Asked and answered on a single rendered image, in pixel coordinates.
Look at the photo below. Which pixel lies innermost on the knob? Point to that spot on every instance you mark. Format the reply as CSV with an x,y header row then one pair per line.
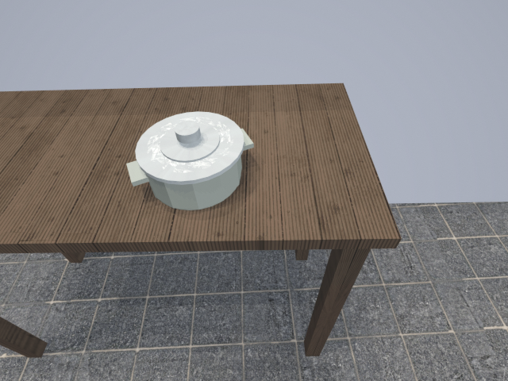
x,y
187,132

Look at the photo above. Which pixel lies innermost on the table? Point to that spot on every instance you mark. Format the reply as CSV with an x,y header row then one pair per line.
x,y
308,183

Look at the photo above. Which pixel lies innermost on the lid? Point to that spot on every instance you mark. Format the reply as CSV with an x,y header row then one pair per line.
x,y
162,157

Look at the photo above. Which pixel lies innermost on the pot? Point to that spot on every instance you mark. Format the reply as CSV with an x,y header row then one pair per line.
x,y
195,196

